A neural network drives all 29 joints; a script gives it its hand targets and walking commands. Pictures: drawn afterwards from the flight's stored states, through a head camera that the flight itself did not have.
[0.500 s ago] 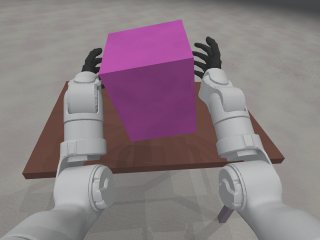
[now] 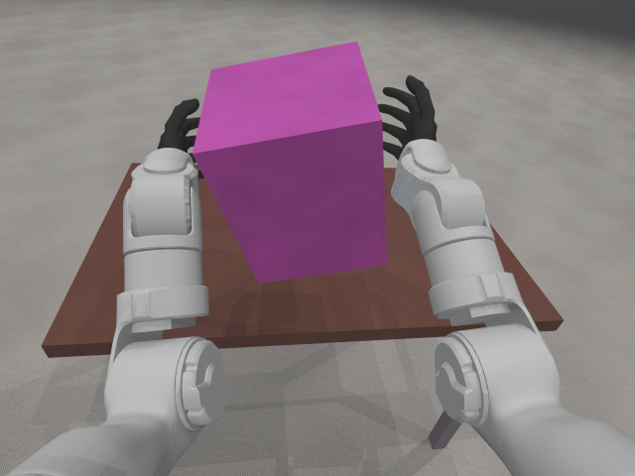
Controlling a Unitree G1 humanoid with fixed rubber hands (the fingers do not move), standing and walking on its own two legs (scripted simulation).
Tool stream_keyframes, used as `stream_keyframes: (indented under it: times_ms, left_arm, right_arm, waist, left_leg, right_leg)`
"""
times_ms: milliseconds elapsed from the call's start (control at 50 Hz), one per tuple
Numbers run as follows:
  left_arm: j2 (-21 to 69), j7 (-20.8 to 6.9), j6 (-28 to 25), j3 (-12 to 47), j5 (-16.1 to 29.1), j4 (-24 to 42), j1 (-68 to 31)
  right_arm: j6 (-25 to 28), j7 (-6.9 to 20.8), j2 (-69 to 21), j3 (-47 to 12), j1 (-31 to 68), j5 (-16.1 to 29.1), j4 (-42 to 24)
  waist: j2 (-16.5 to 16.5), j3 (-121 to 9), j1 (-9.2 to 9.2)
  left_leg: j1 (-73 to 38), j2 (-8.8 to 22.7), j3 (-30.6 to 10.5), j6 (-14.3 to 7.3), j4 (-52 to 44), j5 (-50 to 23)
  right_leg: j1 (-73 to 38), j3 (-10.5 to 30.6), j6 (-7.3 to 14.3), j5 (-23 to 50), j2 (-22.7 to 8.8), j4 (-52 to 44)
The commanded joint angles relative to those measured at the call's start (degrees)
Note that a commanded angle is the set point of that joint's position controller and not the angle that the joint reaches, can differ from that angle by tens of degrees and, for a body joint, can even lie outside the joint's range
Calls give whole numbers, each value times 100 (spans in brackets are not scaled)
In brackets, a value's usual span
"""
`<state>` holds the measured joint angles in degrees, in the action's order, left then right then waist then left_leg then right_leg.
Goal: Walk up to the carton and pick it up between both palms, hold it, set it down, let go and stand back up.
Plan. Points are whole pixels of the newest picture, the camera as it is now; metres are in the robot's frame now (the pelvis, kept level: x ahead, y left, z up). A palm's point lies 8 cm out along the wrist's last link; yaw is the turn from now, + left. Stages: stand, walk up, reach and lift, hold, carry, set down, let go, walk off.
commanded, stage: hold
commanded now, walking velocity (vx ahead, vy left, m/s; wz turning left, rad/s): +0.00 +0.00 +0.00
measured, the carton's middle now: (304, 172) +0.43 -0.03 +0.21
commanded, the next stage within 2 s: set down in 0.32 s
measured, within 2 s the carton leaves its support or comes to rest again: neither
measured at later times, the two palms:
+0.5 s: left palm (171, 155) +0.38 +0.12 +0.26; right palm (413, 139) +0.36 -0.14 +0.29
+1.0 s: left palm (193, 202) +0.41 +0.11 +0.18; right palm (396, 189) +0.38 -0.15 +0.21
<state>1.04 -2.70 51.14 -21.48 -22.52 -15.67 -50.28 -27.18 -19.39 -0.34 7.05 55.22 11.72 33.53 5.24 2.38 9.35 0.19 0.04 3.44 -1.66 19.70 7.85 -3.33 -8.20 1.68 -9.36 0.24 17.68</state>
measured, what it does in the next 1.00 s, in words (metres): stands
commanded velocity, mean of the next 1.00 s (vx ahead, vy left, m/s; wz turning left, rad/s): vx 0.00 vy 0.00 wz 0.00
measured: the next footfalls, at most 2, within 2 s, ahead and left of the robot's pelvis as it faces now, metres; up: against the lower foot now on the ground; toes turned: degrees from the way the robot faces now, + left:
none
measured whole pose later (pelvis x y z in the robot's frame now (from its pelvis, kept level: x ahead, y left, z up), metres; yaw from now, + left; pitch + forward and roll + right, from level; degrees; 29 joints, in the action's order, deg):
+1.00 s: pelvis +0.01 +0.00 +0.00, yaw +1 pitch -12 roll -1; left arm 4.6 -2.1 33.3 -20.3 -25.0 -21.4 -44.4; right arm 2.7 -14.0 -5.8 14.9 46.1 0.1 40.3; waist 7.7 9.2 8.1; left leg -2.3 -0.6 2.7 -1.9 18.3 8.2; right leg -6.4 -8.8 1.3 -9.5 -0.1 15.5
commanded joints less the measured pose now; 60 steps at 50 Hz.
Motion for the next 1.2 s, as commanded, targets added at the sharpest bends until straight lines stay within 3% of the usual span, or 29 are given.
stream_keyframes:
  times_ms: [0, 20, 40, 60, 100, 140, 160, 180, 200, 240, 280, 300, 320, 340, 360, 400, 480, 560, 600, 640, 660, 720, 780, 880, 940, 1000, 1040, 1080, 1180]
  left_arm:
    - [2506, -1042, -515, 2108, 1032, 729, -4389]
    - [2508, -1041, -549, 2101, 1094, 845, -4469]
    - [2492, -1042, -557, 2088, 1089, 773, -4386]
    - [2558, -1034, -594, 2269, 1164, 1074, -4510]
    - [2582, -1034, -550, 2191, 1081, 774, -4466]
    - [2552, -1075, -576, 2036, 1016, 704, -4541]
    - [2459, -1078, -595, 2038, 1043, 664, -4633]
    - [2508, -1049, -597, 1986, 993, 676, -4521]
    - [2467, -1006, -627, 1984, 1044, 745, -4676]
    - [2570, -885, -672, 2126, 1169, 903, -4733]
    - [2657, -828, -630, 2094, 1111, 788, -4541]
    - [2459, -867, -626, 1891, 1042, 705, -4543]
    - [2637, -787, -650, 2090, 939, 1211, -4644]
    - [2701, -735, -630, 2260, 998, 1145, -4775]
    - [2643, -684, -664, 2178, 984, 999, -4819]
    - [2647, -670, -743, 2059, 939, 642, -4868]
    - [2580, -870, -1011, 1639, 652, -274, -4892]
    - [2419, -1116, -1289, 1392, 367, -509, -4508]
    - [2232, -1238, -1323, 1099, 111, -690, -4114]
    - [2161, -1297, -1420, 986, 37, -626, -4144]
    - [2208, -1307, -1448, 1069, 30, -618, -4084]
    - [2289, -1303, -1671, 1222, 73, -460, -4154]
    - [2478, -1213, -1918, 1556, 182, -150, -4089]
    - [3060, -813, -2428, 2615, 651, 743, -4328]
    - [2968, -771, -2419, 2455, 514, 406, -4009]
    - [2978, -787, -2453, 2593, 615, 764, -4009]
    - [3003, -736, -2530, 2702, 660, 897, -3973]
    - [3019, -705, -2516, 2699, 630, 791, -3890]
    - [2772, -830, -2210, 2106, 303, -20, -3456]
  right_arm:
    - [98, 1043, -2636, -1443, 4160, 612, -1221]
    - [139, 1048, -2726, -1573, 4310, 652, -1390]
    - [126, 1038, -2705, -1579, 4238, 648, -1373]
    - [118, 1030, -2642, -1538, 4069, 673, -1325]
    - [49, 1069, -2490, -1317, 4025, 542, -1046]
    - [77, 1138, -2577, -1270, 4040, 414, -906]
    - [74, 1145, -2559, -1176, 4040, 378, -852]
    - [137, 1171, -2690, -1395, 4136, 475, -971]
    - [237, 1182, -2821, -1565, 4452, 575, -1257]
    - [310, 1174, -2887, -1704, 4658, 711, -1436]
    - [263, 1170, -2677, -1601, 4383, 657, -1189]
    - [229, 1146, -2754, -1605, 4409, 603, -1182]
    - [424, 1253, -3111, -2217, 4723, 828, -1235]
    - [504, 1271, -3034, -2287, 4875, 930, -1165]
    - [563, 1286, -3036, -2226, 4961, 914, -1055]
    - [769, 1327, -3010, -1843, 5088, 607, -913]
    - [1329, 1376, -2942, -755, 5107, -347, -435]
    - [1768, 1330, -2688, -33, 4397, -1018, 71]
    - [1807, 1317, -2490, 132, 3899, -1136, 546]
    - [1932, 1346, -2405, 263, 3782, -1271, 624]
    - [2014, 1357, -2386, 311, 3680, -1331, 652]
    - [2281, 1413, -2499, 222, 3531, -1434, 600]
    - [2630, 1438, -2582, -224, 3435, -1338, 398]
    - [3362, 1461, -2772, -1187, 3842, -1108, -690]
    - [3311, 1479, -2705, -1320, 3604, -1155, -417]
    - [3398, 1468, -2871, -1741, 3677, -1050, -901]
    - [3437, 1491, -2865, -1901, 3608, -925, -927]
    - [3393, 1490, -2833, -1795, 3501, -948, -799]
    - [3100, 1479, -2477, -1221, 3180, -1056, -202]
  waist:
    - [-691, -2262, 176]
    - [-623, -2466, 43]
    - [-572, -2417, 95]
    - [-736, -2590, 260]
    - [-871, -2109, 242]
    - [-691, -2107, 166]
    - [-612, -2118, 228]
    - [-656, -2262, -15]
    - [-572, -2596, -124]
    - [-625, -3023, -118]
    - [-618, -2757, -1]
    - [-338, -2645, -76]
    - [-599, -3291, -476]
    - [-663, -3349, -418]
    - [-541, -3149, -456]
    - [-337, -2685, -417]
    - [-326, -1946, -224]
    - [-453, -1559, 147]
    - [-561, -922, 145]
    - [-549, -724, 125]
    - [-691, -683, 176]
    - [-640, -965, 207]
    - [-668, -1615, 126]
    - [-778, -3668, 34]
    - [-527, -3037, -69]
    - [-428, -3500, -245]
    - [-563, -3761, -261]
    - [-599, -3528, -249]
    - [-446, -2148, -244]
  left_leg:
    - [73, -169, -152, 235, -547, -165]
    - [57, -185, -151, 222, -490, -308]
    - [33, -182, -165, 219, -466, -384]
    - [-185, -168, -180, 297, -420, -628]
    - [-59, -129, -190, 335, -521, -327]
    - [101, -104, -158, 254, -658, -16]
    - [145, -109, -143, 230, -672, 73]
    - [80, -129, -140, 202, -635, -103]
    - [46, -170, -132, 149, -532, -239]
    - [-224, -167, -179, 168, -342, -676]
    - [-332, -105, -191, 222, -359, -710]
    - [-153, -152, -127, 103, -426, -410]
    - [-742, -121, -261, 137, -267, -1324]
    - [-1021, -131, -257, 183, -102, -1688]
    - [-1044, -134, -286, 130, -97, -1466]
    - [-879, -95, -230, 17, -268, -790]
    - [-436, -106, -96, -148, -646, 708]
    - [-672, -130, -22, -89, -728, 793]
    - [-498, -116, -1, -96, -851, 898]
    - [-383, -66, 4, -116, -949, 1013]
    - [-435, -54, 16, -70, -933, 947]
    - [-760, -59, 27, -4, -836, 503]
    - [-1274, -72, 29, 118, -499, -663]
    - [-2164, -63, -82, 367, 144, -2480]
    - [-1754, -91, -56, 219, 7, -2019]
    - [-1183, -151, -5, 95, -28, -1981]
    - [-1165, -131, -55, 146, 32, -2167]
    - [-1207, -124, -64, 180, 20, -2141]
    - [-989, -89, 6, 96, -368, -947]
  right_leg:
    - [-903, 291, -515, 1202, 277, -38]
    - [-942, 283, -525, 1289, 277, -14]
    - [-1040, 278, -545, 1405, 292, 0]
    - [-1012, 270, -529, 1592, 329, 34]
    - [-741, 251, -449, 1051, 326, -63]
    - [-704, 237, -459, 851, 317, -82]
    - [-761, 273, -466, 850, 299, -92]
    - [-823, 289, -467, 971, 292, -66]
    - [-911, 310, -504, 1070, 270, -42]
    - [-943, 272, -513, 1445, 345, 67]
    - [-739, 226, -464, 1376, 394, 40]
    - [-854, 263, -527, 1267, 351, -16]
    - [-820, 216, -465, 1550, 412, 117]
    - [-671, 203, -425, 1522, 446, 28]
    - [-464, 202, -427, 1151, 414, -80]
    - [-171, 174, -434, 639, 343, -219]
    - [-12, 191, -479, -319, 65, -471]
    - [-120, 57, -521, -232, -36, -573]
    - [-192, 26, -499, -341, -70, -584]
    - [-89, -42, -494, -757, -53, -602]
    - [-57, -94, -461, -636, -45, -574]
    - [-3, -178, -471, -214, -31, -519]
    - [-152, -261, -423, 665, 68, -387]
    - [-437, -339, -387, 2183, 207, -117]
    - [-595, -234, -428, 2137, 115, -194]
    - [-1292, -72, -532, 3030, 44, 39]
    - [-1428, -42, -516, 3330, 23, 143]
    - [-1227, -36, -477, 3061, 61, 56]
    - [-780, -62, -438, 1899, 50, -233]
